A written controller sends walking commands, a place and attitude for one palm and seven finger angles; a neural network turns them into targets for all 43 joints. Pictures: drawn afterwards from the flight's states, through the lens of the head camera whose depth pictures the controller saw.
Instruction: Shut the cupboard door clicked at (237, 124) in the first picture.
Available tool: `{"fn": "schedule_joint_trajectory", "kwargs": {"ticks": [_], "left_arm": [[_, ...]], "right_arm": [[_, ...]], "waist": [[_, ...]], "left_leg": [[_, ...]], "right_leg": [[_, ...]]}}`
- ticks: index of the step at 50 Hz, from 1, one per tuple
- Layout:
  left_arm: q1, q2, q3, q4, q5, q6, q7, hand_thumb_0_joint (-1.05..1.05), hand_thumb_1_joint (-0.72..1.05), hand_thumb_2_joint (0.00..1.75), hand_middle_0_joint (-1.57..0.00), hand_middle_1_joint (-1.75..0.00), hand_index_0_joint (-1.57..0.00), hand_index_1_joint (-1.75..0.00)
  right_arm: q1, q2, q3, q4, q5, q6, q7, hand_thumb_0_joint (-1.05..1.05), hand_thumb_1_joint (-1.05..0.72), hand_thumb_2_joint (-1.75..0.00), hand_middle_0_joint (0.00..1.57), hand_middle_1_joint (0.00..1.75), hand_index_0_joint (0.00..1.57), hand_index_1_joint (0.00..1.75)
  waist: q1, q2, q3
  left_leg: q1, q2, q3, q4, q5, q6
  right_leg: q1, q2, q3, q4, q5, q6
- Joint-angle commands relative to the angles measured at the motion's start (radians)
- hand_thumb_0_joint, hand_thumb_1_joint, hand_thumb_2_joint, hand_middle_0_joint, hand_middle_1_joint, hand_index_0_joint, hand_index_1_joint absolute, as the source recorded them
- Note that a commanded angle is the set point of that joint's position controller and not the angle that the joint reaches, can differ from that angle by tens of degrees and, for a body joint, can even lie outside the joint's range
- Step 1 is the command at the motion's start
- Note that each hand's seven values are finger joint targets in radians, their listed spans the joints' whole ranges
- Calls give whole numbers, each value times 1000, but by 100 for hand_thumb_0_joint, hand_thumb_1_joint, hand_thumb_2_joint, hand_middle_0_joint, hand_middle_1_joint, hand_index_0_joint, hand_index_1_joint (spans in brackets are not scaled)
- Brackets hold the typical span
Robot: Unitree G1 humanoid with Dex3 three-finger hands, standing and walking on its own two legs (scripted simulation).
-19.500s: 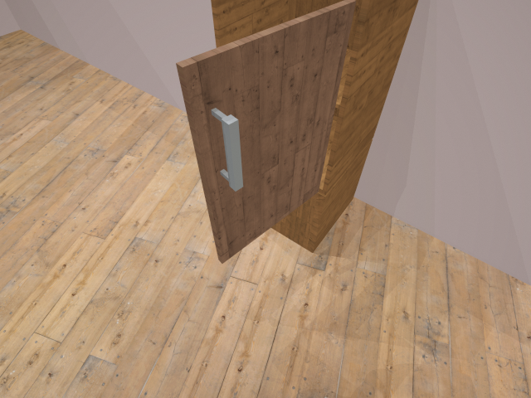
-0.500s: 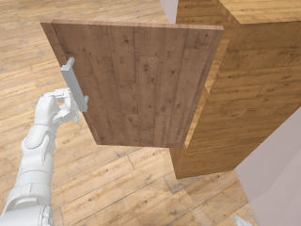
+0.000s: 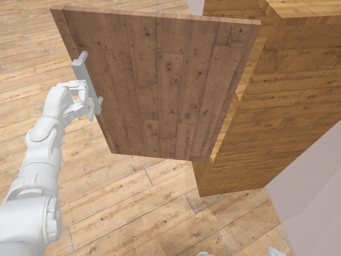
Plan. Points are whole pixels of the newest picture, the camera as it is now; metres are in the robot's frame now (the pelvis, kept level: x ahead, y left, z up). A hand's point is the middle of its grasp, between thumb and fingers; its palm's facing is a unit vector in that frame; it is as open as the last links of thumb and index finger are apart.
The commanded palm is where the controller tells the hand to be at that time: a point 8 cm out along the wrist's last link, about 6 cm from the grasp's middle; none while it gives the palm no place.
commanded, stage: push the door shut along its arc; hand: left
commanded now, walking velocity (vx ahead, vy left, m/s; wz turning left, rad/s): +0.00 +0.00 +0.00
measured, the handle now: (90, 85) +0.51 +0.21 +0.10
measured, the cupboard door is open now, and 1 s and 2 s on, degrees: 76 59 48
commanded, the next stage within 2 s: pull the fist back off the door in 1.44 s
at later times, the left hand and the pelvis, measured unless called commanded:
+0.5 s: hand (107, 87) +0.49 +0.16 +0.10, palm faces -0.26 -0.97 -0.01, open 3.2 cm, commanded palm +0.49 +0.21 +0.10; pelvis +0.00 -0.01 -0.01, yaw -1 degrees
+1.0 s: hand (128, 72) +0.55 +0.11 +0.10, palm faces -0.36 -0.93 +0.00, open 3.1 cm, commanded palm +0.56 +0.16 +0.10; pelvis +0.00 -0.01 -0.03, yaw -2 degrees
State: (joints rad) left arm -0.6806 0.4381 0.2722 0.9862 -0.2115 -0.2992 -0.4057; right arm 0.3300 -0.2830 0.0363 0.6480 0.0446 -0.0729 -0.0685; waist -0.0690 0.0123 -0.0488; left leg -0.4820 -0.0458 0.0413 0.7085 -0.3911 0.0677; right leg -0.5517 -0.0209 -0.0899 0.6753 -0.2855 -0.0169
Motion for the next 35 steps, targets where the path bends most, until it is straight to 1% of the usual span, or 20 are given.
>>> {"fn": "schedule_joint_trajectory", "kwargs": {"ticks": [1, 5, 6, 9, 10, 11, 12, 13, 15, 16, 18, 19, 21, 25, 27, 29, 30, 32, 34, 35], "left_arm": [[-572, 232, 37, -145, -17, -73, -36, 0, 90, 90, -130, -150, -130, -150], [-599, 249, 30, -115, -12, -79, -71, 0, 90, 90, -130, -150, -130, -150], [-634, 233, 10, -122, -12, -80, -80, 0, 90, 90, -130, -150, -130, -150], [-644, 221, 6, -103, -21, -74, -98, 0, 90, 90, -130, -150, -130, -150], [-641, 259, 36, -61, -23, -65, -100, 0, 90, 90, -130, -150, -130, -150], [-665, 274, 36, -40, -17, -60, -103, 0, 90, 90, -130, -150, -130, -150], [-698, 261, 19, -39, -13, -56, -107, 0, 90, 90, -130, -150, -130, -150], [-725, 299, 40, -48, -4, -59, -106, 0, 90, 90, -130, -150, -130, -150], [-734, 296, 33, -25, 2, -55, -109, 0, 90, 90, -130, -150, -130, -150], [-728, 340, 65, -12, 8, -54, -111, 0, 90, 90, -130, -150, -130, -150], [-771, 323, 44, -35, 10, -57, -119, 0, 90, 90, -130, -150, -130, -150], [-736, 361, 81, -2, 14, -53, -117, 0, 90, 90, -130, -150, -130, -150], [-754, 370, 80, -10, 18, -51, -123, 0, 90, 90, -130, -150, -130, -150], [-792, 368, 67, 31, 22, -38, -126, 0, 90, 90, -130, -150, -130, -150], [-836, 348, 40, 25, 35, -34, -129, 0, 90, 90, -130, -150, -130, -150], [-852, 371, 53, 54, 40, -24, -128, 0, 90, 90, -130, -150, -130, -150], [-890, 331, 20, 47, 25, -24, -134, 0, 90, 90, -130, -150, -130, -150], [-912, 366, 39, 54, 40, -16, -135, 0, 90, 90, -130, -150, -130, -150], [-913, 379, 46, 82, 47, -8, -139, 0, 90, 90, -130, -150, -130, -150], [-933, 352, 28, 76, 34, -8, -141, 0, 90, 90, -130, -150, -130, -150]], "right_arm": [[79, -179, -55, -66, -6, -23, -13, 0, -90, -90, 20, 30, 20, 30], [104, -185, -56, -59, -10, -17, -15, 0, -90, -90, 20, 30, 20, 30], [108, -185, -54, -55, -10, -17, -14, 0, -90, -90, 20, 30, 20, 30], [127, -188, -59, -44, -14, -13, -11, 0, -90, -90, 20, 30, 20, 30], [139, -195, -59, -37, -15, -6, -15, 0, -90, -90, 20, 30, 20, 30], [142, -198, -54, -35, -13, -2, -15, 0, -90, -90, 20, 30, 20, 30], [140, -195, -53, -35, -13, -1, -15, 0, -90, -90, 20, 30, 20, 30], [151, -200, -56, -31, -15, -1, -16, 0, -90, -90, 20, 30, 20, 30], [161, -200, -54, -30, -17, 2, -16, 0, -90, -90, 20, 30, 20, 30], [168, -205, -55, -30, -18, 6, -16, 0, -90, -90, 20, 30, 20, 30], [172, -199, -55, -36, -22, 6, -11, 0, -90, -90, 20, 30, 20, 30], [182, -204, -56, -35, -22, 11, -11, 0, -90, -90, 20, 30, 20, 30], [188, -205, -57, -38, -24, 17, -10, 0, -90, -90, 20, 30, 20, 30], [199, -208, -54, -38, -22, 31, -11, 0, -90, -90, 20, 30, 20, 30], [202, -208, -55, -35, -24, 33, -9, 0, -90, -90, 20, 30, 20, 30], [215, -214, -56, -30, -25, 36, -11, 0, -90, -90, 20, 30, 20, 30], [212, -212, -53, -30, -23, 36, -14, 0, -90, -90, 20, 30, 20, 30], [224, -216, -57, -18, -28, 39, -11, 0, -90, -90, 20, 30, 20, 30], [230, -216, -57, -18, -29, 42, -12, 0, -90, -90, 20, 30, 20, 30], [228, -217, -54, -19, -27, 45, -14, 0, -90, -90, 20, 30, 20, 30]], "waist": [[-70, 22, -323], [-75, 67, -376], [-87, 80, -378], [-92, 83, -402], [-96, 27, -379], [-105, 15, -352], [-113, 38, -350], [-115, 51, -364], [-119, 75, -372], [-112, 67, -394], [-115, 110, -435], [-108, 92, -431], [-112, 99, -456], [-127, 106, -418], [-141, 118, -427], [-153, 80, -425], [-161, 108, -433], [-165, 127, -466], [-169, 86, -462], [-173, 115, -470]], "left_leg": [[133, 55, -113, -83, 314, -59], [145, 56, -116, -64, 344, -59], [154, 56, -124, -61, 362, -61], [173, 58, -125, -46, 388, -60], [134, 59, -122, -43, 369, -51], [94, 56, -119, -46, 341, -46], [78, 52, -111, -45, 311, -42], [80, 53, -117, -42, 296, -42], [88, 53, -118, -32, 318, -42], [80, 53, -117, -26, 321, -42], [97, 51, -118, -16, 341, -43], [94, 55, -121, -12, 354, -45], [105, 57, -117, 2, 401, -44], [73, 57, -113, 13, 380, -41], [87, 59, -119, 17, 374, -42], [60, 61, -117, 25, 344, -37], [73, 56, -115, 33, 374, -38], [95, 61, -119, 48, 391, -40], [51, 60, -115, 55, 374, -37], [71, 57, -115, 65, 414, -38]], "right_leg": [[109, 13, 63, -39, 203, -21], [99, 13, 63, -23, 216, -23], [81, 15, 62, -21, 220, -22], [57, 19, 61, -22, 226, -19], [71, 22, 60, -22, 232, -19], [73, 23, 64, -23, 226, -18], [67, 22, 69, -25, 216, -16], [59, 21, 70, -22, 201, -17], [44, 24, 67, -14, 206, -20], [56, 25, 72, -12, 213, -19], [56, 25, 73, -4, 230, -19], [51, 27, 69, 0, 232, -21], [51, 34, 69, 9, 267, -18], [21, 36, 66, 14, 254, -20], [-11, 39, 65, 14, 238, -16], [-12, 40, 68, 15, 228, -15], [-21, 43, 64, 25, 249, -18], [-41, 46, 66, 27, 250, -16], [-21, 46, 67, 33, 259, -16], [-38, 50, 61, 47, 279, -20]]}}
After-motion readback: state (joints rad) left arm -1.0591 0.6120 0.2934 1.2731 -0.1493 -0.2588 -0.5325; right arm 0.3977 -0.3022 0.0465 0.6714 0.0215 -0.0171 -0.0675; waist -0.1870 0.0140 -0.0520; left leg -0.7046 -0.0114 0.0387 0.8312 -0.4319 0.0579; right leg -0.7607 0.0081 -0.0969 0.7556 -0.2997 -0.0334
